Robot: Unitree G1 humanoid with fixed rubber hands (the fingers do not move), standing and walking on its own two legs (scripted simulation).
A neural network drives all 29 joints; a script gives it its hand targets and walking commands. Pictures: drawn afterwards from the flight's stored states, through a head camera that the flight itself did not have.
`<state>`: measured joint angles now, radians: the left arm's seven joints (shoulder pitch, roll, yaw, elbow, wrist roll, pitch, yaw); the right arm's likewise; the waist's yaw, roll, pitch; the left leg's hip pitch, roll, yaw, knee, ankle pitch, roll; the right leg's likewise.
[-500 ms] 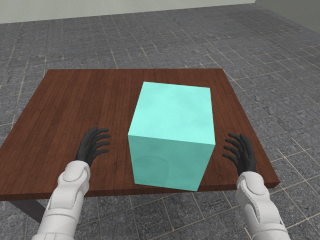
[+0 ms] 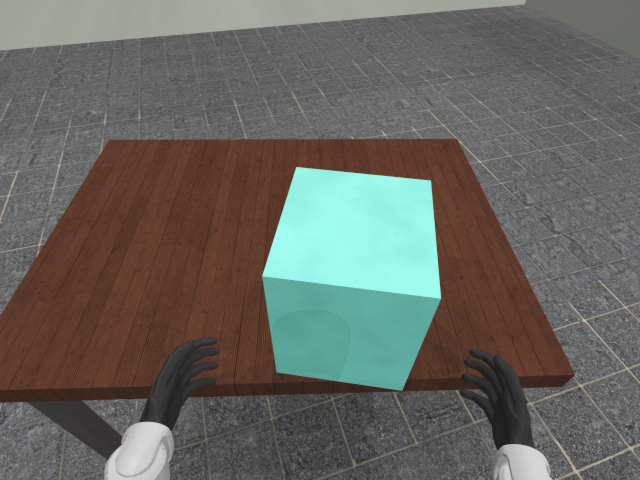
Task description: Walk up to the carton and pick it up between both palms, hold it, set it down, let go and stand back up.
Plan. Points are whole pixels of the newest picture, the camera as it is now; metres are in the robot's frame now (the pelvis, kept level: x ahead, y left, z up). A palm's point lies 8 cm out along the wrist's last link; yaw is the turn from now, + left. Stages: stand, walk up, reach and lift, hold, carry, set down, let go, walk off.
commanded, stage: set down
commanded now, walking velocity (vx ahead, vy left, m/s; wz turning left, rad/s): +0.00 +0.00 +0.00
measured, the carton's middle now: (350, 280) +0.42 -0.01 +0.00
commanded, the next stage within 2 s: let go in 1.36 s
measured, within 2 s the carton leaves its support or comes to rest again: neither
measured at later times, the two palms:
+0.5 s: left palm (155, 457) +0.18 +0.23 -0.05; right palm (509, 471) +0.17 -0.19 -0.04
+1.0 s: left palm (163, 468) +0.17 +0.22 -0.07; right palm out of the picture +0.16 -0.22 -0.07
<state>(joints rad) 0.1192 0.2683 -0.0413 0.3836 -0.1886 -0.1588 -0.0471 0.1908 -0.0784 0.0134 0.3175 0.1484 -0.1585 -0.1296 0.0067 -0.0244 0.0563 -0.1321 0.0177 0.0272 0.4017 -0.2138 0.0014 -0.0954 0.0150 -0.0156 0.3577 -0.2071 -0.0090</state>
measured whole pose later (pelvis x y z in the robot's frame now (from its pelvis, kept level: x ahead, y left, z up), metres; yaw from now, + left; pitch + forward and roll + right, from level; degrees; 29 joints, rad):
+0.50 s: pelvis +0.00 +0.01 +0.00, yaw -1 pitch -5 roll -1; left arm 0.23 0.27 -0.09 0.49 -0.16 -0.22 -0.01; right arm 0.24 -0.10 0.00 0.53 0.11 -0.28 -0.06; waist 0.03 -0.02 0.06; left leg -0.10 0.01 0.04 0.42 -0.23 0.01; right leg -0.07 0.01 0.01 0.38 -0.23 0.00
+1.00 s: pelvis +0.02 -0.01 +0.00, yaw -1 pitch -5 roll +0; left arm 0.24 0.23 -0.03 0.49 -0.06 0.00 -0.01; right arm 0.24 -0.14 0.00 0.63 0.05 -0.22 -0.02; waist 0.03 -0.01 0.07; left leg -0.05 0.02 0.04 0.35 -0.22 -0.01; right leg -0.03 0.02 0.01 0.33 -0.22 -0.02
